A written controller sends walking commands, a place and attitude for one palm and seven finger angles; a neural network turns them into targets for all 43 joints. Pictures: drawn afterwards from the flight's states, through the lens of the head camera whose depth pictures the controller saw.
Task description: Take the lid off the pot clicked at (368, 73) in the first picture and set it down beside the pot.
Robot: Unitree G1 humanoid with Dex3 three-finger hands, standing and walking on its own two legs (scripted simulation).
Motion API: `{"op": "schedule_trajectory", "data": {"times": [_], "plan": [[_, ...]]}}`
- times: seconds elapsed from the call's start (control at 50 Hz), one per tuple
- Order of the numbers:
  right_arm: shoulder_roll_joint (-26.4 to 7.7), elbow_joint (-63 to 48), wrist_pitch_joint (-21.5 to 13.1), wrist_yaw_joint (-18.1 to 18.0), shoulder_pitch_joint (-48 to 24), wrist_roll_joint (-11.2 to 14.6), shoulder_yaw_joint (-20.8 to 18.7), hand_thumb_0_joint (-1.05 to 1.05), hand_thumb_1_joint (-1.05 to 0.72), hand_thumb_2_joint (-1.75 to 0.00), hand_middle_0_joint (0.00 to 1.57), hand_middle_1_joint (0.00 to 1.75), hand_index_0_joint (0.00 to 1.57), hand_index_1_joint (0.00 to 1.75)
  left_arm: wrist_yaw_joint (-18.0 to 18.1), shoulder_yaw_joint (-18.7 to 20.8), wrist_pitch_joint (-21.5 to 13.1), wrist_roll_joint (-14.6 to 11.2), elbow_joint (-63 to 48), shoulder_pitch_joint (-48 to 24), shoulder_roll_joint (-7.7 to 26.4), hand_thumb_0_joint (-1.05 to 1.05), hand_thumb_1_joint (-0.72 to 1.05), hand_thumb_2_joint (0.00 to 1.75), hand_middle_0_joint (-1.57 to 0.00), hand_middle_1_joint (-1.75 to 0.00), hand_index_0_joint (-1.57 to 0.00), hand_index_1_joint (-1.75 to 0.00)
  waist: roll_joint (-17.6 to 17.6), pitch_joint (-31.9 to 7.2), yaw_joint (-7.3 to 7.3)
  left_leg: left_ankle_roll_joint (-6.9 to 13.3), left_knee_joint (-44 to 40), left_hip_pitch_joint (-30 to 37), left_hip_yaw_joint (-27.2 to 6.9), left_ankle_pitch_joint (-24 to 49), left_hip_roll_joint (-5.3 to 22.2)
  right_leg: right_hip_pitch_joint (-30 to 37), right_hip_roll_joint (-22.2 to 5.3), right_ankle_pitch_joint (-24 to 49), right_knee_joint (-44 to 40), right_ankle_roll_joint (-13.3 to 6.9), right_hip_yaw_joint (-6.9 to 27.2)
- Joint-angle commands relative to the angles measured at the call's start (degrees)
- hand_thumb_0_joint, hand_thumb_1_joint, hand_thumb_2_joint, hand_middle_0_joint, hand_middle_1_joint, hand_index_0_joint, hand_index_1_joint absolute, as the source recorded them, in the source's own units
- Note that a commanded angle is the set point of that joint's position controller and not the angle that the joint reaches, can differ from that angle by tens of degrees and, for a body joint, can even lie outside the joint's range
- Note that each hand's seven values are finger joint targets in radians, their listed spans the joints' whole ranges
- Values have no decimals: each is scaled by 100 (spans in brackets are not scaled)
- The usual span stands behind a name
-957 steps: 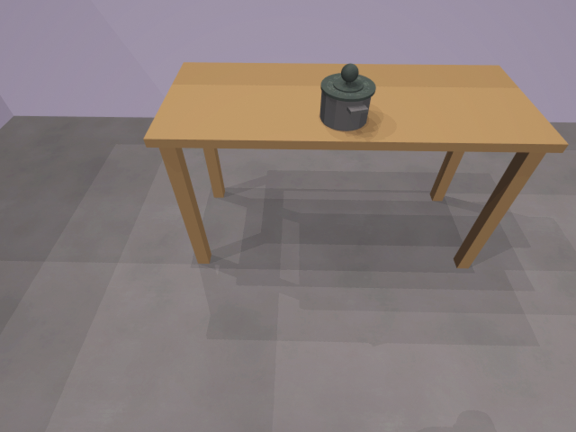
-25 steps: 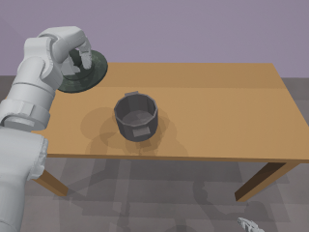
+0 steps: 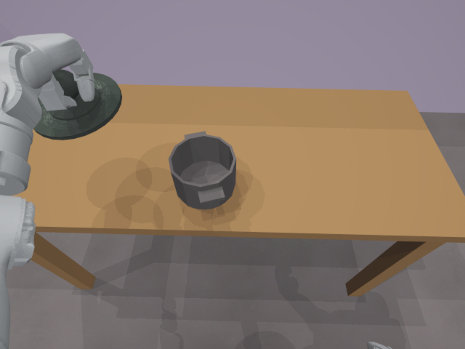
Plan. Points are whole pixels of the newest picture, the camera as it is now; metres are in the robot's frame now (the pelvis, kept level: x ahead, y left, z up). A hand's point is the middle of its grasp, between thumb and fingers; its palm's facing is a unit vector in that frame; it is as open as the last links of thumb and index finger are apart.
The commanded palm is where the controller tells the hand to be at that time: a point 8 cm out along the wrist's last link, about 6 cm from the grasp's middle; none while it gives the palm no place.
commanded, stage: move the lid sideways beside the pot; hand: left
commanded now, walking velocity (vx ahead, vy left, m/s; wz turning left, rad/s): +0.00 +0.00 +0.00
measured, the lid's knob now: (63, 85) +0.50 +0.28 +0.18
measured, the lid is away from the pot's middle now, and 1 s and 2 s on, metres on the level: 0.21 0.23 0.24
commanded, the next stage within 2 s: lower the lid onto the table in 0.36 s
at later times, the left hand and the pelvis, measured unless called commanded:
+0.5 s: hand (42, 91) +0.47 +0.30 +0.19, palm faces -0.33 -0.03 -0.94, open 5.2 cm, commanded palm +0.47 +0.29 +0.26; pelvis +0.00 +0.01 +0.00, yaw +0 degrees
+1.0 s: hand (55, 107) +0.47 +0.29 +0.16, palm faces -0.36 -0.04 -0.93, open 5.1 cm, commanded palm +0.47 +0.29 +0.23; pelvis +0.00 +0.01 +0.00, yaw +0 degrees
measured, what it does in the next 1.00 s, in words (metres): stands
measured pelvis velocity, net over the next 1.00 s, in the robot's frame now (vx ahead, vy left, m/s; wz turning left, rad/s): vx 0.00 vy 0.01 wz -0.01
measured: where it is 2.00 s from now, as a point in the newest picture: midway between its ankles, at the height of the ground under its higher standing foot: outside the picture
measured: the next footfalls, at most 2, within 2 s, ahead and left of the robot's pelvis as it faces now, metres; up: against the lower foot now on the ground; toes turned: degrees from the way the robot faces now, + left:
none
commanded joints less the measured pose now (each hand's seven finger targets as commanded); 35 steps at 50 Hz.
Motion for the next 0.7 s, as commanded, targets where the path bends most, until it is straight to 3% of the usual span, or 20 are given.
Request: {"op": "schedule_trajectory", "data": {"times": [0.0,0.04,0.06,0.14,0.2,0.22,0.26,0.28,0.36,0.42,0.48,0.52,0.54,0.56,0.6,0.66,0.68], "plan": [[-911,-575,-150,-41,-24,-30,-303,0,-90,-90,20,30,20,30,269,719,-64,1,-1103,-3135,1743,0,62,104,-78,-100,-104,-112,316,-2527,-44,87,-2,2680,-452,1702,103,-642,342,1382,-290,-378,-160],[-954,-558,-144,-37,19,-19,-305,0,-90,-90,20,30,20,30,253,701,-104,-4,-1001,-3047,1790,0,62,104,-78,-100,-104,-112,231,-2477,-44,81,2,2593,-447,1702,119,-675,321,1356,-302,-383,-159],[-954,-538,-110,-38,35,-30,-305,0,-90,-90,20,30,20,30,257,793,-121,21,-1008,-3096,1935,0,62,104,-78,-100,-104,-112,267,-2491,-48,91,1,2591,-435,1656,119,-633,354,1355,-303,-371,-158],[-960,-581,-126,-46,59,-39,-313,0,-90,-90,20,30,20,30,244,754,-240,22,-1204,-3206,1932,0,62,104,-78,-100,-104,-112,453,-2677,-53,68,43,2826,-507,1882,143,-777,343,1260,-295,-393,-178],[-970,-504,-91,-67,128,-11,-280,0,-90,-90,20,30,20,30,219,852,-256,21,-683,-3052,2100,0,62,104,-78,-100,-104,-112,278,-2408,-71,80,-1,2565,-464,1501,137,-785,369,1121,-324,-362,-195],[-977,-492,-78,-77,119,11,-274,0,-90,-90,20,30,20,30,201,717,-247,14,-646,-3120,2001,0,62,104,-78,-100,-104,-112,153,-2364,-101,69,-49,2490,-459,1278,146,-821,365,1006,-338,-350,-204],[-970,-523,-87,-54,88,-37,-316,0,-90,-90,20,30,20,30,215,630,-331,38,-1396,-3650,1945,0,62,104,-78,-100,-104,-112,611,-2773,-93,59,12,2920,-527,1712,176,-872,365,1087,-304,-379,-203],[-939,-544,-113,-60,101,-43,-339,0,-90,-90,20,30,20,30,225,643,-342,65,-1414,-3554,1883,0,62,104,-78,-100,-104,-112,726,-2872,-88,53,71,3109,-556,1914,189,-977,371,1048,-296,-378,-205],[-979,-454,-86,-53,204,-51,-309,0,-90,-90,20,30,20,30,182,757,-370,-70,-911,-3195,1952,0,62,104,-78,-100,-104,-112,402,-2620,-98,77,58,2798,-538,1761,160,-943,377,1101,-325,-368,-204],[-949,-476,-109,-25,144,-46,-340,0,-90,-90,20,30,20,30,206,568,-330,-29,-1349,-3570,1728,0,62,104,-78,-100,-104,-112,618,-2757,-89,41,52,3031,-589,1871,191,-1044,375,1028,-307,-378,-231],[-971,-447,-99,-17,233,-55,-319,0,-90,-90,20,30,20,30,260,904,-337,17,-857,-3126,2049,0,62,104,-78,-100,-104,-112,355,-2696,-54,48,101,2844,-570,1979,177,-947,386,1139,-271,-375,-205],[-951,-481,-67,-2,161,-37,-322,0,-90,-90,20,30,20,30,245,649,-276,-17,-803,-3139,1713,0,62,104,-78,-100,-104,-112,301,-2551,-74,34,25,2722,-558,1728,171,-1033,374,1005,-274,-372,-236],[-982,-510,-78,14,169,-57,-346,0,-90,-90,20,30,20,30,262,645,-306,-15,-1012,-3220,1717,0,62,104,-78,-100,-104,-112,344,-2663,-60,25,60,2789,-559,1894,189,-1033,337,1072,-261,-389,-218],[-970,-519,-53,27,171,-86,-355,0,-90,-90,20,30,20,30,300,852,-312,47,-1099,-3210,1951,0,62,104,-78,-100,-104,-112,476,-2782,-27,32,83,2862,-576,1996,187,-978,380,1084,-242,-392,-209],[-935,-579,-47,29,158,-75,-354,0,-90,-90,20,30,20,30,328,882,-329,85,-1070,-3078,1916,0,62,104,-78,-100,-104,-112,448,-2827,-18,22,108,2911,-590,2055,186,-1005,388,1054,-222,-393,-216],[-967,-538,-1,17,189,-72,-325,0,-90,-90,20,30,20,30,322,788,-327,27,-711,-2972,1871,0,62,104,-78,-100,-104,-112,235,-2530,-63,38,28,2552,-522,1600,169,-979,386,971,-258,-376,-215],[-976,-564,1,10,157,-50,-334,0,-90,-90,20,30,20,30,363,944,-342,69,-905,-3108,2085,0,62,104,-78,-100,-104,-112,269,-2623,-28,28,4,2624,-551,1594,195,-952,379,936,-233,-387,-215]]}}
